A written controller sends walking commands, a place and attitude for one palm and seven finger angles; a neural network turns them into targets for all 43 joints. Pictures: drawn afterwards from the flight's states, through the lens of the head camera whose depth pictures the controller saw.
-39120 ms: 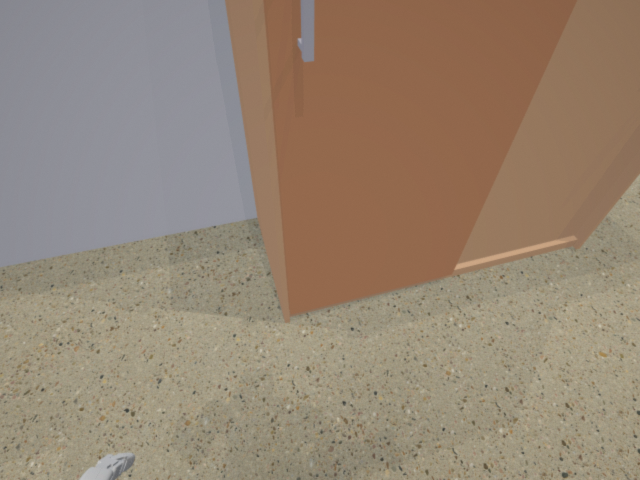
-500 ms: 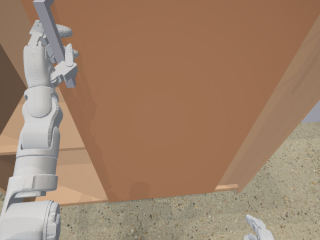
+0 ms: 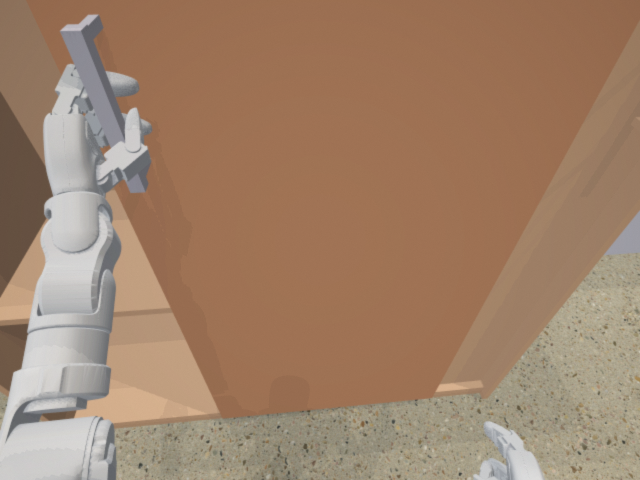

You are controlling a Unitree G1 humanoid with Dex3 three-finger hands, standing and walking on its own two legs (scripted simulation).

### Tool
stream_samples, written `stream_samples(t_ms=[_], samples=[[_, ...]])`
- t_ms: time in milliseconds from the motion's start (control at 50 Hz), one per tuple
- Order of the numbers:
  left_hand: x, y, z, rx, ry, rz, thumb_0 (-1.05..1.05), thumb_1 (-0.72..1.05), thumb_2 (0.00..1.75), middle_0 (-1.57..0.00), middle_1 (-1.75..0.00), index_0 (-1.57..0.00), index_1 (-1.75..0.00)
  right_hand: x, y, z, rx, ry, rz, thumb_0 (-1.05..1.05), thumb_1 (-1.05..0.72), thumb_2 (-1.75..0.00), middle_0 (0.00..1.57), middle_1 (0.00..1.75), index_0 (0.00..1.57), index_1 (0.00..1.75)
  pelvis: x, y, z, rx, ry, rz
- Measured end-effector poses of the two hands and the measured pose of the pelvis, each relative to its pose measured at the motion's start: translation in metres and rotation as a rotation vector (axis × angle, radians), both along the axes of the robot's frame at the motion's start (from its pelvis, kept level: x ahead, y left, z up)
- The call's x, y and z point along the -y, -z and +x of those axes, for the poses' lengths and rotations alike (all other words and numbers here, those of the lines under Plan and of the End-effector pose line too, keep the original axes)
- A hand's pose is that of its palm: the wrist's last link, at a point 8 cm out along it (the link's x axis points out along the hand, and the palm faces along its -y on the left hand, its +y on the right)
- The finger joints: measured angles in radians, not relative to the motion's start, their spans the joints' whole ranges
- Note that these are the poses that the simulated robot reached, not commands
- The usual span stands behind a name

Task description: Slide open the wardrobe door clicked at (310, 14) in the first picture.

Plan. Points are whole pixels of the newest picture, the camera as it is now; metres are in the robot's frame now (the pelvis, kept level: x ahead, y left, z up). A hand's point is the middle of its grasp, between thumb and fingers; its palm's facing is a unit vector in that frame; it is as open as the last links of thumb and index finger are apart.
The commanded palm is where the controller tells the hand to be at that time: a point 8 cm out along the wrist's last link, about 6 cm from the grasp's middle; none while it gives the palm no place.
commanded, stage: loosen the grip on the handle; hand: left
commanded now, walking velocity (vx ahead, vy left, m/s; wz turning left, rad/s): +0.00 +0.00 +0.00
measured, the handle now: (117, 111) +0.42 +0.25 +0.27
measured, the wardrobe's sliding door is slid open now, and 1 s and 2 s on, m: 0.44 0.43 0.43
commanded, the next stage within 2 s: slip the hand off the handle in 0.62 s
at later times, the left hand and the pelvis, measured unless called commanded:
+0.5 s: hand (134, 151) +0.38 +0.23 +0.25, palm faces +0.39 -0.91 -0.16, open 13.9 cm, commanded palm +0.34 +0.27 +0.24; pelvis -0.02 -0.03 -0.01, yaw -1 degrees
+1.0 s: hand (108, 148) +0.38 +0.25 +0.25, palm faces +0.37 -0.92 -0.11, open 14.6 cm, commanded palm +0.34 +0.31 +0.24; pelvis +0.02 -0.02 +0.00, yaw -1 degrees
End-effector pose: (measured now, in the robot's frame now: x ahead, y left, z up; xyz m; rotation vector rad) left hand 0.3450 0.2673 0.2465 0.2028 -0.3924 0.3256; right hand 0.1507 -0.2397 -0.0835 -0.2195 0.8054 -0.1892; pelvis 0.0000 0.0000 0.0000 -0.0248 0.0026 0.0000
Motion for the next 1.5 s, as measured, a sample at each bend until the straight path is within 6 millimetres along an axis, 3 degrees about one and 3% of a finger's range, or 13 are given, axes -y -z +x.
stream_samples(t_ms=[100, 200, 400, 540, 640, 860, 980, 1100, 1240, 1380, 1500], samples=[[-0.008, -0.004, 0.002, -0.008, 0.012, 0.046, -0.07, 0.66, 0.78, -0.53, -1.41, -0.34, -1.38, 0.005, -0.002, -0.006, -0.001, -0.040, -0.013, 0.01, -0.91, -0.90, 0.20, 0.30, 0.21, 0.30, 0.005, 0.000, -0.007, 0.007, -0.013, 0.009], [-0.013, -0.006, -0.005, -0.049, 0.021, -0.057, -0.02, 0.48, 0.70, -0.53, -1.41, -0.38, -1.36, 0.011, -0.005, -0.018, 0.061, -0.056, 0.007, 0.01, -0.91, -0.90, 0.20, 0.30, 0.21, 0.30, 0.011, 0.000, -0.019, 0.026, -0.022, 0.018], [-0.003, 0.000, -0.008, 0.003, -0.066, -0.018, 0.00, -0.21, 0.36, -0.45, -1.37, -0.23, -1.27, 0.031, 0.010, -0.063, 0.019, -0.018, 0.021, 0.01, -0.91, -0.90, 0.20, 0.30, 0.21, 0.30, 0.025, 0.005, -0.028, 0.026, 0.001, 0.031], [-0.006, 0.002, -0.004, 0.033, -0.028, 0.058, -0.01, -0.46, 0.24, -0.42, -1.33, -0.25, -1.23, 0.047, 0.020, -0.078, -0.074, 0.024, -0.009, 0.01, -0.91, -0.90, 0.20, 0.30, 0.21, 0.30, 0.030, 0.007, -0.018, 0.002, 0.011, 0.024], [-0.012, 0.002, -0.002, 0.040, 0.009, 0.012, -0.01, -0.52, 0.21, -0.46, -1.32, -0.26, -1.19, 0.050, 0.020, -0.063, -0.076, 0.036, -0.019, 0.01, -0.91, -0.90, 0.20, 0.30, 0.21, 0.30, 0.029, 0.006, -0.005, -0.008, 0.014, 0.021], [-0.015, -0.001, -0.001, 0.024, 0.013, -0.010, -0.02, -0.55, 0.20, -0.51, -1.29, -0.26, -1.15, 0.030, 0.004, 0.011, 0.061, -0.017, 0.005, 0.01, -0.91, -0.90, 0.20, 0.30, 0.21, 0.30, 0.025, 0.005, 0.014, -0.027, 0.014, 0.029], [-0.025, -0.002, -0.005, 0.001, -0.013, -0.018, -0.02, -0.55, 0.20, -0.51, -1.28, -0.26, -1.15, 0.021, -0.003, 0.029, 0.107, -0.026, 0.024, 0.01, -0.91, -0.90, 0.20, 0.30, 0.21, 0.30, 0.024, 0.005, 0.017, -0.026, 0.016, 0.029], [-0.053, 0.002, -0.017, -0.025, -0.100, -0.026, -0.02, -0.55, 0.20, -0.42, -1.23, -0.26, -1.15, 0.020, 0.000, 0.022, 0.074, -0.029, 0.019, 0.01, -0.91, -0.90, 0.20, 0.30, 0.21, 0.30, 0.024, 0.005, 0.017, -0.022, 0.010, 0.026], [-0.079, 0.002, -0.025, -0.022, -0.114, -0.004, -0.02, -0.55, 0.20, -0.31, -1.18, -0.26, -1.15, 0.028, 0.011, -0.006, -0.022, -0.018, -0.024, 0.01, -0.91, -0.90, 0.20, 0.30, 0.21, 0.30, 0.022, 0.006, 0.011, -0.026, -0.007, 0.016], [-0.083, 0.002, -0.009, -0.031, -0.046, 0.005, -0.02, -0.55, 0.20, -0.27, -1.16, -0.26, -1.15, 0.033, 0.017, -0.034, -0.077, 0.026, -0.054, 0.01, -0.91, -0.90, 0.20, 0.30, 0.21, 0.30, 0.016, 0.007, 0.007, -0.042, -0.004, 0.008], [-0.069, 0.000, -0.017, 0.027, 0.009, 0.018, -0.02, -0.55, 0.20, -0.26, -1.15, -0.26, -1.15, 0.027, 0.016, -0.039, -0.049, 0.056, -0.031, 0.01, -0.91, -0.90, 0.20, 0.30, 0.21, 0.30, 0.007, 0.006, 0.012, -0.037, 0.022, 0.011]])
